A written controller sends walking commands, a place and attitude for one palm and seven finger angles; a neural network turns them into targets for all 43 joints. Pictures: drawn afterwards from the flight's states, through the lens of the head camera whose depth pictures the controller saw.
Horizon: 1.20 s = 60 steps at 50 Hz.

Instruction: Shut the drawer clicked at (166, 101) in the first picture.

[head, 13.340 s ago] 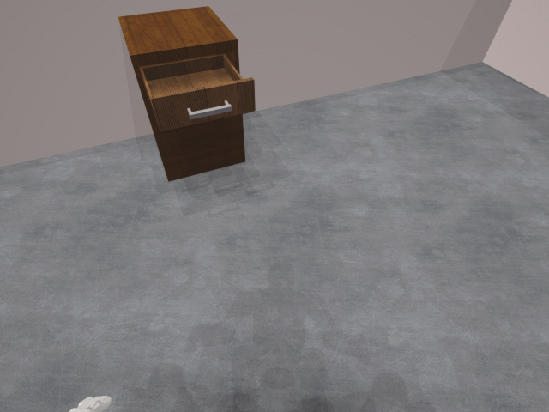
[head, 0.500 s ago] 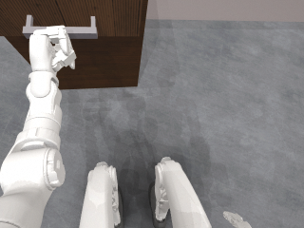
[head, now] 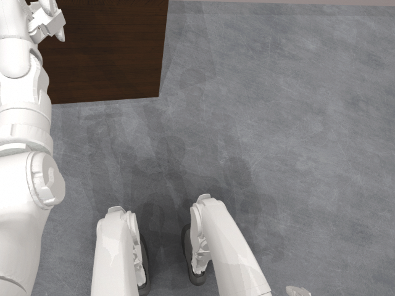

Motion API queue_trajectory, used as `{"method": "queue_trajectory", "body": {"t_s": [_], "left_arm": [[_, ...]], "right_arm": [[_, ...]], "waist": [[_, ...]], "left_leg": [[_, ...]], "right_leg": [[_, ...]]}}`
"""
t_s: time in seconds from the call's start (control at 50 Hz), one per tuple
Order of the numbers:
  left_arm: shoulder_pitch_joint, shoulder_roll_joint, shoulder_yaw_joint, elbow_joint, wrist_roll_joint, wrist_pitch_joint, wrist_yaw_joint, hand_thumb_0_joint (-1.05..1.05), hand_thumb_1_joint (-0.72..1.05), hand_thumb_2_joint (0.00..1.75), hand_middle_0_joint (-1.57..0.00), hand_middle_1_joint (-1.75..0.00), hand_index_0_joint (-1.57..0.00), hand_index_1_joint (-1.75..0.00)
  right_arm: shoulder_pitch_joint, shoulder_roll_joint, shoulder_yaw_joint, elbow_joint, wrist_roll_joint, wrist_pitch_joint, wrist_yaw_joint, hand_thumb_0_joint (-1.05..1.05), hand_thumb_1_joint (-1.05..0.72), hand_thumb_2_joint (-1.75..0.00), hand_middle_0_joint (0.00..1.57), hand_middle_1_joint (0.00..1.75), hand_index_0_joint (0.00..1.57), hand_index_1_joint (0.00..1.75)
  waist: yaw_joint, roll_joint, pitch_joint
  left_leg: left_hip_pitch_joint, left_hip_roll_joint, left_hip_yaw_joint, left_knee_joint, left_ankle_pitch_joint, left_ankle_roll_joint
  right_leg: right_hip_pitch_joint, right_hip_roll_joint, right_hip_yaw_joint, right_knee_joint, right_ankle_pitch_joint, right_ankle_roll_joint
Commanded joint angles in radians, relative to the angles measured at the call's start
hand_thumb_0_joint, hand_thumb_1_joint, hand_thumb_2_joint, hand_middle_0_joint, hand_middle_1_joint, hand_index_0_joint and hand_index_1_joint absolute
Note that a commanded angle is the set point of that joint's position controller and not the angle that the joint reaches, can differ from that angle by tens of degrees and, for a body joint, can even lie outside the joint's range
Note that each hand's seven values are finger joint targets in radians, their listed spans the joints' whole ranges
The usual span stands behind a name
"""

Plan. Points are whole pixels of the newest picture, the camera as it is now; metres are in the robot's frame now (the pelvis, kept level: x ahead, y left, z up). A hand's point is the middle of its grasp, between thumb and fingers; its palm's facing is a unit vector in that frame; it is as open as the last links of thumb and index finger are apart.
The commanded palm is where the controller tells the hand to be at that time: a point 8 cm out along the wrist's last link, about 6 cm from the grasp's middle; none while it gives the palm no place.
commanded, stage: push the drawer shut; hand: left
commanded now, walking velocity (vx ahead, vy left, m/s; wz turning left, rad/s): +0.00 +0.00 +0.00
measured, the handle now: out of the picture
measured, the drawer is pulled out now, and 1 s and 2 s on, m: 0.00 0.00 0.00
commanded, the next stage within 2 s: pull the fist back off the drawer in 0.36 s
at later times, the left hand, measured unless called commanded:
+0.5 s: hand (48, 8) +0.60 +0.19 +0.03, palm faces +0.09 -0.99 -0.07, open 3.1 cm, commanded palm +0.63 +0.17 +0.03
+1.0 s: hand (54, 12) +0.59 +0.18 +0.03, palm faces +0.08 -1.00 -0.03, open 3.1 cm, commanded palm +0.57 +0.17 +0.03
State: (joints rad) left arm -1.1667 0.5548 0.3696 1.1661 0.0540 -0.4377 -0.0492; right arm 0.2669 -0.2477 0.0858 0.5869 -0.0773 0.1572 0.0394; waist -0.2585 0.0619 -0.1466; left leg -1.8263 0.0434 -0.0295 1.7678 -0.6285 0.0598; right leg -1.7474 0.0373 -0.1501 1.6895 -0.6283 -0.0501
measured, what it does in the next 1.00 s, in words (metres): stands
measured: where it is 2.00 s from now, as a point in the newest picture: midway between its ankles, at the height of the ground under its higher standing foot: (168, 270)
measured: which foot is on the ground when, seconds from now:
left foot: down 0.00-1.00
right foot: down 0.00-1.00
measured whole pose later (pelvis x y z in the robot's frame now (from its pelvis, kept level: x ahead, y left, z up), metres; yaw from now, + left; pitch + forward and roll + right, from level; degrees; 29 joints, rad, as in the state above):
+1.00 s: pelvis -0.02 +0.01 +0.00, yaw -1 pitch +39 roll -9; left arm -1.21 0.62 0.37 1.13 0.06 -0.32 -0.05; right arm 0.34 -0.24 0.12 0.59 -0.07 0.11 0.06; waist -0.30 0.06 -0.12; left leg -1.86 0.05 -0.04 1.76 -0.59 0.07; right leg -1.77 0.04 -0.15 1.66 -0.58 -0.04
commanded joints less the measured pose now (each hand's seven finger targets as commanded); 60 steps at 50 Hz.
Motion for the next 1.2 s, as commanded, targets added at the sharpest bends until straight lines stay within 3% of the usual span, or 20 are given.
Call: {"method": "queue_trajectory", "body": {"t_s": [0.0, 0.1, 0.12, 0.18, 0.24, 0.28, 0.32, 0.38, 0.44, 0.62, 0.66, 0.72, 0.78, 0.84, 0.92, 1.0, 1.04, 1.06, 1.12, 1.18], "left_arm": [[-0.514, 0.223, 0.023, -0.258, 0.002, -0.05, 0.006, 0.0, 0.9, 0.9, -1.4, -1.6, -1.4, -1.6], [-0.587, 0.266, 0.04, -0.244, 0.006, -0.023, 0.008, 0.0, 0.9, 0.9, -1.4, -1.6, -1.4, -1.6], [-0.62, 0.239, 0.01, -0.255, 0.011, -0.02, 0.008, 0.0, 0.9, 0.9, -1.4, -1.6, -1.4, -1.6], [-0.665, 0.277, 0.026, -0.252, 0.019, -0.019, 0.015, 0.0, 0.9, 0.9, -1.4, -1.6, -1.4, -1.6], [-0.719, 0.26, -0.01, -0.243, 0.029, -0.019, 0.019, 0.0, 0.9, 0.9, -1.4, -1.6, -1.4, -1.6], [-0.755, 0.261, -0.024, -0.199, 0.031, -0.01, 0.023, 0.0, 0.9, 0.9, -1.4, -1.6, -1.4, -1.6], [-0.782, 0.318, -0.006, -0.204, 0.041, -0.01, 0.025, 0.0, 0.9, 0.9, -1.4, -1.6, -1.4, -1.6], [-0.826, 0.28, -0.058, -0.186, 0.053, -0.006, 0.023, 0.0, 0.9, 0.9, -1.4, -1.6, -1.4, -1.6], [-0.84, 0.298, -0.059, -0.164, 0.055, 0.006, 0.027, 0.0, 0.9, 0.9, -1.4, -1.6, -1.4, -1.6], [-0.819, 0.321, -0.046, -0.156, 0.055, 0.055, 0.008, 0.0, 0.9, 0.9, -1.4, -1.6, -1.4, -1.6], [-0.786, 0.297, -0.046, -0.161, 0.049, 0.06, 0.003, 0.0, 0.9, 0.9, -1.4, -1.6, -1.4, -1.6], [-0.759, 0.256, -0.057, -0.175, 0.036, 0.071, 0.005, 0.0, 0.9, 0.9, -1.4, -1.6, -1.4, -1.6], [-0.698, 0.267, -0.026, -0.209, 0.026, 0.069, 0.005, 0.0, 0.9, 0.9, -1.4, -1.6, -1.4, -1.6], [-0.61, 0.229, -0.027, -0.226, 0.016, 0.064, 0.0, 0.0, 0.9, 0.9, -1.4, -1.6, -1.4, -1.6], [-0.508, 0.228, 0.008, -0.269, -0.008, 0.054, -0.001, 0.0, 0.9, 0.9, -1.4, -1.6, -1.4, -1.6], [-0.372, 0.23, 0.039, -0.33, -0.009, 0.027, 0.002, 0.0, 0.9, 0.9, -1.4, -1.6, -1.4, -1.6], [-0.304, 0.189, 0.024, -0.381, -0.021, 0.012, -0.002, 0.0, 0.9, 0.9, -1.4, -1.6, -1.4, -1.6], [-0.29, 0.149, 0.003, -0.391, -0.03, 0.01, -0.003, 0.0, 0.9, 0.9, -1.4, -1.6, -1.4, -1.6], [-0.312, 0.134, 0.005, -0.41, -0.049, -0.001, 0.0, 0.0, 0.9, 0.9, -1.4, -1.6, -1.4, -1.6], [-0.299, 0.127, 0.013, -0.402, -0.057, -0.016, 0.004, 0.0, 0.9, 0.9, -1.4, -1.6, -1.4, -1.6]], "right_arm": [[0.238, -0.211, -0.068, -0.015, -0.008, 0.008, -0.004, 0.0, -0.9, -0.9, 0.2, 0.3, 0.2, 0.3], [0.258, -0.212, -0.062, -0.003, -0.006, 0.011, -0.005, 0.0, -0.9, -0.9, 0.2, 0.3, 0.2, 0.3], [0.257, -0.21, -0.062, -0.001, -0.005, 0.009, -0.005, 0.0, -0.9, -0.9, 0.2, 0.3, 0.2, 0.3], [0.268, -0.213, -0.058, 0.01, -0.009, 0.0, -0.006, 0.0, -0.9, -0.9, 0.2, 0.3, 0.2, 0.3], [0.27, -0.211, -0.052, 0.015, -0.011, -0.009, -0.007, 0.0, -0.9, -0.9, 0.2, 0.3, 0.2, 0.3], [0.273, -0.219, -0.047, 0.027, -0.012, -0.018, -0.009, 0.0, -0.9, -0.9, 0.2, 0.3, 0.2, 0.3], [0.275, -0.226, -0.041, 0.023, -0.011, -0.024, -0.013, 0.0, -0.9, -0.9, 0.2, 0.3, 0.2, 0.3], [0.265, -0.228, -0.035, 0.028, -0.011, -0.037, -0.015, 0.0, -0.9, -0.9, 0.2, 0.3, 0.2, 0.3], [0.264, -0.236, -0.027, 0.028, -0.009, -0.049, -0.023, 0.0, -0.9, -0.9, 0.2, 0.3, 0.2, 0.3], [0.278, -0.254, -0.022, 0.015, -0.008, -0.058, -0.019, 0.0, -0.9, -0.9, 0.2, 0.3, 0.2, 0.3], [0.281, -0.259, -0.026, 0.012, -0.008, -0.059, -0.014, 0.0, -0.9, -0.9, 0.2, 0.3, 0.2, 0.3], [0.283, -0.257, -0.03, 0.014, -0.008, -0.062, -0.01, 0.0, -0.9, -0.9, 0.2, 0.3, 0.2, 0.3], [0.287, -0.256, -0.035, 0.008, -0.006, -0.059, -0.006, 0.0, -0.9, -0.9, 0.2, 0.3, 0.2, 0.3], [0.291, -0.246, -0.041, 0.003, -0.005, -0.056, 0.002, 0.0, -0.9, -0.9, 0.2, 0.3, 0.2, 0.3], [0.28, -0.236, -0.049, -0.009, 0.002, -0.048, 0.007, 0.0, -0.9, -0.9, 0.2, 0.3, 0.2, 0.3], [0.27, -0.222, -0.059, -0.03, 0.002, -0.036, 0.017, 0.0, -0.9, -0.9, 0.2, 0.3, 0.2, 0.3], [0.261, -0.215, -0.067, -0.039, 0.005, -0.029, 0.021, 0.0, -0.9, -0.9, 0.2, 0.3, 0.2, 0.3], [0.254, -0.215, -0.073, -0.038, 0.007, -0.026, 0.023, 0.0, -0.9, -0.9, 0.2, 0.3, 0.2, 0.3], [0.251, -0.21, -0.083, -0.025, 0.01, -0.023, 0.02, 0.0, -0.9, -0.9, 0.2, 0.3, 0.2, 0.3], [0.247, -0.207, -0.089, -0.015, 0.008, -0.023, 0.017, 0.0, -0.9, -0.9, 0.2, 0.3, 0.2, 0.3]], "waist": [[-0.04, 0.272, -0.735], [-0.073, 0.226, -0.692], [-0.086, 0.239, -0.692], [-0.086, 0.303, -0.693], [-0.116, 0.309, -0.676], [-0.143, 0.29, -0.613], [-0.14, 0.301, -0.635], [-0.162, 0.374, -0.618], [-0.178, 0.365, -0.589], [-0.153, 0.376, -0.601], [-0.14, 0.406, -0.613], [-0.142, 0.363, -0.588], [-0.113, 0.367, -0.624], [-0.09, 0.355, -0.638], [-0.062, 0.278, -0.655], [-0.011, 0.284, -0.676], [0.001, 0.275, -0.701], [-0.006, 0.258, -0.699], [-0.022, 0.202, -0.678], [-0.014, 0.192, -0.682]], "left_leg": [[0.657, -0.004, -0.13, -0.172, 0.395, -0.018], [0.584, 0.0, -0.123, -0.155, 0.358, -0.005], [0.587, -0.002, -0.126, -0.154, 0.346, -0.004], [0.614, -0.005, -0.13, -0.156, 0.34, -0.011], [0.616, -0.003, -0.137, -0.153, 0.318, -0.008], [0.567, -0.005, -0.139, -0.154, 0.249, -0.005], [0.54, -0.01, -0.13, -0.145, 0.224, -0.002], [0.584, -0.007, -0.151, -0.164, 0.173, -0.009], [0.574, -0.004, -0.161, -0.176, 0.12, -0.005], [0.565, -0.003, -0.188, -0.2, 0.056, -0.012], [0.626, 0.007, -0.219, -0.222, 0.053, -0.023], [0.619, 0.01, -0.221, -0.233, 0.043, -0.022], [0.651, 0.013, -0.224, -0.241, 0.093, -0.028], [0.681, 0.015, -0.217, -0.247, 0.149, -0.032], [0.628, 0.012, -0.173, -0.23, 0.202, -0.022], [0.647, 0.011, -0.148, -0.231, 0.303, -0.026], [0.691, 0.014, -0.144, -0.233, 0.37, -0.028], [0.696, 0.016, -0.144, -0.233, 0.384, -0.029], [0.661, 0.012, -0.13, -0.218, 0.402, -0.02], [0.664, 0.007, -0.12, -0.212, 0.429, -0.021]], "right_leg": [[0.25, 0.02, 0.085, -0.201, 0.249, 0.015], [0.267, 0.025, 0.09, -0.213, 0.241, 0.022], [0.254, 0.024, 0.09, -0.215, 0.231, 0.022], [0.225, 0.024, 0.085, -0.211, 0.221, 0.017], [0.194, 0.024, 0.083, -0.212, 0.205, 0.017], [0.168, 0.024, 0.079, -0.216, 0.168, 0.019], [0.183, 0.025, 0.089, -0.214, 0.152, 0.018], [0.113, 0.021, 0.077, -0.207, 0.129, 0.014], [0.094, 0.019, 0.074, -0.21, 0.108, 0.016], [0.093, 0.014, 0.064, -0.191, 0.095, 0.013], [0.057, 0.011, 0.053, -0.183, 0.103, 0.01], [0.061, 0.01, 0.049, -0.189, 0.103, 0.014], [0.081, 0.009, 0.049, -0.185, 0.124, 0.012], [0.103, 0.011, 0.049, -0.191, 0.144, 0.01], [0.184, 0.018, 0.064, -0.209, 0.156, 0.012], [0.235, 0.021, 0.07, -0.213, 0.193, 0.006], [0.254, 0.021, 0.074, -0.218, 0.229, 0.005], [0.257, 0.023, 0.074, -0.223, 0.242, 0.008], [0.298, 0.023, 0.083, -0.236, 0.272, 0.016], [0.317, 0.02, 0.087, -0.239, 0.298, 0.018]]}}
